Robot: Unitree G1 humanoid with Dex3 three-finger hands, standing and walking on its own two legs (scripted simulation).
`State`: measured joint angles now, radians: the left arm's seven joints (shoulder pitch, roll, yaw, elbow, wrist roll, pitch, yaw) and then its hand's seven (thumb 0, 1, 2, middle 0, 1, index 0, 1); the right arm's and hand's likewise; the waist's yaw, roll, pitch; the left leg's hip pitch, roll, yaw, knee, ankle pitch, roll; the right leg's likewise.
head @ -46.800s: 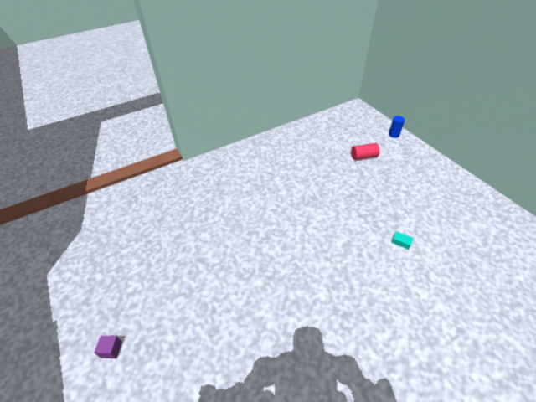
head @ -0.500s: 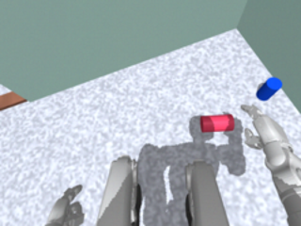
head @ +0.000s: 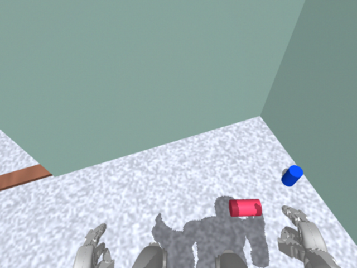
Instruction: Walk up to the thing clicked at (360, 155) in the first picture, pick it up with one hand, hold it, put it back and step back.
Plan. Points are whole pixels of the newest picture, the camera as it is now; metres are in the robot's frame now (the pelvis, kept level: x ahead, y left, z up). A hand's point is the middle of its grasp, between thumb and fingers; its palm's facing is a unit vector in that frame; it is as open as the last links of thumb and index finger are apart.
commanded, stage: home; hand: right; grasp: from above
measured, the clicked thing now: (244, 207) +0.47 -0.25 -0.62
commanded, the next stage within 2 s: none
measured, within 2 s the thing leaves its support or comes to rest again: neither
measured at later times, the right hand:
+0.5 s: hand (298, 256) +0.18 -0.18 +0.00, palm faces +0.07 +0.98 -0.19, open 7.4 cm
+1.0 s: hand (299, 255) +0.19 -0.18 +0.00, palm faces +0.06 +0.98 -0.20, open 7.4 cm
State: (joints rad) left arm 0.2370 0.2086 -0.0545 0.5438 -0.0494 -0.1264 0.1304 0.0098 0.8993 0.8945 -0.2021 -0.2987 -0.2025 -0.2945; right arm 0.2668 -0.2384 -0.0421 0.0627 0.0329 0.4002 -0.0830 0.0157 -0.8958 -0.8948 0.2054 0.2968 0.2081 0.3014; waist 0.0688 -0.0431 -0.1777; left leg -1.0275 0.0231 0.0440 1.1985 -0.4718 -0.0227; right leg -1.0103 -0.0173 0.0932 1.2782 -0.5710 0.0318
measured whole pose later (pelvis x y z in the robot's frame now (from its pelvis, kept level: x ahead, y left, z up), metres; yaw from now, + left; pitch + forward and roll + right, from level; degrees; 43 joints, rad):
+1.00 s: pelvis +0.02 +0.00 +0.05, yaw +0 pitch +9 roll +3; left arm 0.29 0.22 -0.04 0.55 -0.01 -0.25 0.18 0.01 0.90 0.89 -0.20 -0.30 -0.20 -0.29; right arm 0.49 -0.22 -0.03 -0.12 0.05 0.45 -0.02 0.02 -0.90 -0.90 0.20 0.30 0.20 0.30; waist 0.03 -0.05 -0.15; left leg -0.68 0.02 0.04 0.94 -0.41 -0.03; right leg -0.67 -0.03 0.08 1.03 -0.51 0.02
